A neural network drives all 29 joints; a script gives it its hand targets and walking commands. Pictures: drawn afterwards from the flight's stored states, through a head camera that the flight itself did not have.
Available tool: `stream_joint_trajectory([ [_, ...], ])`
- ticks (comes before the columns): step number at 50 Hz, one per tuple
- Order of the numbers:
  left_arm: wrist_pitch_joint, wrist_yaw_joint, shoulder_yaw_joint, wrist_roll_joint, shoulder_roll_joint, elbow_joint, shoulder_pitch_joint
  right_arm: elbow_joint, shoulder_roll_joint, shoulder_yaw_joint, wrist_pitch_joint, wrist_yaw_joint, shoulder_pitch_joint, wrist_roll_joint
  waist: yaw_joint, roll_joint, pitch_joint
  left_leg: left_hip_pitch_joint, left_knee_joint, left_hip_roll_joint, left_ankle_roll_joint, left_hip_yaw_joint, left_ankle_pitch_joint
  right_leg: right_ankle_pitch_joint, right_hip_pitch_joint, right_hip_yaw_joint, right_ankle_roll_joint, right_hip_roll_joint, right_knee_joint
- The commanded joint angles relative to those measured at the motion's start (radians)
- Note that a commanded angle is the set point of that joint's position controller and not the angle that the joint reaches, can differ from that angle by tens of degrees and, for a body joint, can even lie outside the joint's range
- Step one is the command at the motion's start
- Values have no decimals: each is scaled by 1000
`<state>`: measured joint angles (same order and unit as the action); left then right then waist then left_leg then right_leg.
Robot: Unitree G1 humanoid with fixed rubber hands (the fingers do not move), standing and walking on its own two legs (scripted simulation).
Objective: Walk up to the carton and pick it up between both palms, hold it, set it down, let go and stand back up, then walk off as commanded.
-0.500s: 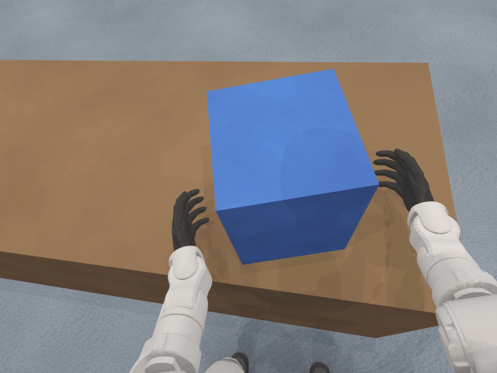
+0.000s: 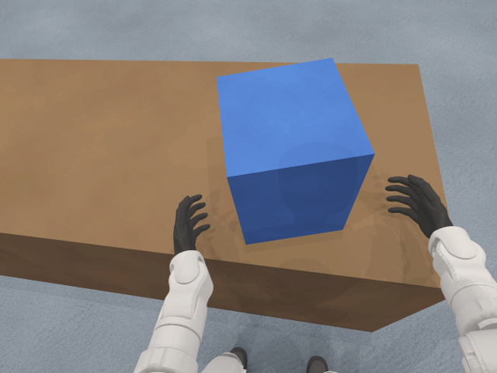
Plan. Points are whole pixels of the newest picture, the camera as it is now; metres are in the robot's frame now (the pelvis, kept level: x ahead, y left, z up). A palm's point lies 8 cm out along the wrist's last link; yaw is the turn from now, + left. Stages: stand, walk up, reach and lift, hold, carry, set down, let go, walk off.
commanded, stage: set down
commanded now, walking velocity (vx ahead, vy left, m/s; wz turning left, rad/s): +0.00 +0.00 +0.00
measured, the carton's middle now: (285, 160) +0.47 +0.04 +0.00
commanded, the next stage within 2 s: none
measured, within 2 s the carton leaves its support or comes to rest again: neither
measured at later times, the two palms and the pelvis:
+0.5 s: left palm (168, 280) +0.22 +0.20 +0.00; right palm (446, 258) +0.34 -0.23 -0.03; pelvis +0.01 +0.00 +0.00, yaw +0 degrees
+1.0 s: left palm (169, 289) +0.21 +0.19 +0.00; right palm (467, 295) +0.28 -0.25 -0.04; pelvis +0.02 +0.00 +0.01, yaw +0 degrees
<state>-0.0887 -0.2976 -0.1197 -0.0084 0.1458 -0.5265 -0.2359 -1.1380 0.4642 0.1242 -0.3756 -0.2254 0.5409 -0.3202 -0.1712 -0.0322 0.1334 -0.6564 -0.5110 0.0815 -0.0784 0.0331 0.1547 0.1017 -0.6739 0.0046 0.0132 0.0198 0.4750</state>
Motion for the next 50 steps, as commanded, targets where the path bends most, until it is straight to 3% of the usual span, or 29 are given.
stream_joint_trajectory([
  [1, -51, -8, 187, 57, -62, 550, -47, 350, 313, -128, -73, -33, 107, -84, 123, 185, 539, 449, 48, -38, 28, -24, -138, 7, 456, 21, 51, 93, -47],
  [2, -32, -21, 152, 43, -86, 497, -135, 327, 337, -149, -65, -36, 207, -70, 93, 171, 471, 401, 57, -41, 28, -25, -69, 94, 417, 17, 63, 87, -49],
  [4, -37, -21, 176, 98, -137, 556, -187, 420, 326, -165, -65, -43, 252, -49, 96, 249, 530, 345, 23, -49, 49, -35, -31, 166, 435, -4, 53, 80, -28],
  [5, -35, -24, 193, 85, -94, 573, -44, 406, 312, -148, -72, -52, 108, -73, 105, 211, 486, 395, 25, -49, 41, -16, -27, 131, 444, 1, 62, 79, -27],
  [6, -35, -14, 195, 109, -108, 493, -206, 416, 302, -162, -59, -53, 265, -56, 106, 281, 465, 301, 31, -57, 60, -31, 10, 172, 433, 0, 48, 70, -30],
  [8, -35, -26, 205, 94, -100, 651, -30, 493, 331, -176, -83, -61, 103, -83, 102, 233, 550, 409, 36, -50, 50, -22, -67, 55, 476, 19, 54, 71, -21],
  [9, -42, -23, 191, 110, -132, 582, -228, 521, 304, -169, -78, -58, 267, -62, 92, 231, 567, 324, 29, -63, 58, -40, 16, 169, 434, 2, 51, 55, -15],
  [10, -40, -29, 204, 81, -54, 635, 55, 485, 336, -160, -90, -66, 38, -91, 91, 243, 498, 466, 41, -47, 45, -24, -112, 25, 464, 30, 59, 83, -29],
  [11, -28, -13, 227, 75, -54, 611, 127, 426, 338, -166, -90, -65, -69, -72, 152, 257, 463, 502, 41, -50, 51, -18, -85, 36, 451, 15, 49, 74, -48],
  [12, -38, -20, 201, 88, -91, 630, -50, 484, 301, -159, -89, -67, 103, -79, 104, 237, 508, 412, 29, -51, 51, -24, -39, 128, 430, 3, 60, 67, -38],
  [16, -35, -14, 215, 100, -71, 668, 5, 483, 304, -176, -100, -79, 31, -66, 136, 284, 477, 420, 38, -51, 57, -22, -64, 64, 454, 37, 50, 69, -33],
  [17, -40, -18, 212, 72, -61, 687, 118, 463, 310, -149, -109, -76, -79, -92, 125, 221, 458, 481, 55, -49, 47, -8, -74, 53, 454, 25, 57, 68, -48],
  [19, -31, 13, 253, 65, -20, 683, 347, 392, 313, -142, -128, -75, -277, -92, 186, 243, 436, 552, 38, -50, 44, -5, -267, -174, 530, 43, 47, 73, -49],
  [21, -61, -11, 235, 68, -62, 758, 149, 461, 312, -142, -150, -81, -91, -99, 132, 234, 393, 437, 42, -54, 57, -21, -119, 34, 477, 22, 47, 61, -40],
  [25, -88, -24, 256, 99, -84, 806, 170, 466, 309, -156, -160, -94, -122, -104, 144, 213, 414, 447, 41, -53, 56, -21, -77, 72, 454, 36, 46, 59, -26],
  [26, -76, -19, 269, 70, -44, 769, 306, 438, 305, -145, -162, -102, -255, -126, 160, 231, 352, 474, 40, -55, 61, -16, -106, 32, 469, 36, 51, 62, -35],
  [27, -65, -13, 269, 72, -64, 749, 190, 422, 304, -157, -161, -97, -182, -105, 193, 210, 336, 420, 46, -65, 64, -18, -50, 78, 460, 27, 52, 52, -43],
  [28, -75, -16, 289, 91, -52, 738, 190, 412, 319, -184, -167, -96, -149, -94, 186, 226, 350, 458, 45, -57, 57, -11, -55, 63, 449, 48, 52, 61, -44],
  [29, -79, -19, 286, 73, -26, 773, 423, 437, 330, -161, -177, -104, -337, -111, 166, 242, 330, 501, 47, -50, 58, -6, -150, -2, 478, 49, 56, 66, -41],
  [33, -83, -20, 278, 75, -64, 790, 216, 475, 334, -194, -189, -105, -166, -97, 172, 209, 359, 433, 47, -58, 58, -22, -75, 34, 444, 56, 51, 64, -22],
  [35, -89, -26, 275, 51, -30, 805, 416, 451, 337, -172, -198, -111, -389, -131, 176, 227, 323, 491, 54, -62, 54, -11, -137, -23, 496, 57, 58, 69, -39],
  [36, -87, -30, 273, 63, -53, 763, 218, 451, 348, -166, -192, -114, -186, -125, 167, 225, 345, 432, 47, -70, 58, -38, -65, 59, 440, 51, 46, 60, -36],
  [38, -77, -4, 252, 36, -43, 734, 514, 424, 331, -137, -203, -98, -461, -133, 175, 268, 286, 503, 55, -68, 61, -29, -174, -77, 541, 39, 49, 67, -51],
  [39, -85, -13, 274, 67, -78, 700, 206, 401, 324, -154, -201, -97, -183, -130, 178, 234, 302, 430, 45, -72, 63, -39, -18, 106, 441, 44, 37, 61, -42],
  [40, -89, -27, 261, 48, -62, 712, 299, 427, 292, -132, -195, -110, -267, -132, 136, 200, 290, 425, 50, -71, 65, -39, -29, 125, 449, 27, 51, 55, -38],
  [41, -80, -16, 268, 46, -50, 727, 368, 439, 286, -155, -197, -108, -348, -123, 174, 226, 290, 443, 56, -74, 66, -27, -49, 51, 460, 44, 48, 54, -41],
  [43, -79, -18, 277, 71, -56, 751, 332, 454, 322, -157, -190, -109, -331, -134, 165, 218, 312, 471, 58, -66, 57, -35, -42, 74, 450, 47, 51, 58, -49],
  [44, -84, -17, 289, 54, -33, 759, 477, 459, 340, -160, -204, -118, -433, -143, 188, 220, 298, 508, 59, -59, 50, -18, -151, -44, 471, 67, 58, 69, -39],
  [50, -72, -26, 289, 54, -76, 737, 289, 494, 313, -151, -175, -116, -338, -150, 166, 229, 251, 446, 76, -65, 72, -30, 59, 182, 413, 51, 53, 64, -62],
])
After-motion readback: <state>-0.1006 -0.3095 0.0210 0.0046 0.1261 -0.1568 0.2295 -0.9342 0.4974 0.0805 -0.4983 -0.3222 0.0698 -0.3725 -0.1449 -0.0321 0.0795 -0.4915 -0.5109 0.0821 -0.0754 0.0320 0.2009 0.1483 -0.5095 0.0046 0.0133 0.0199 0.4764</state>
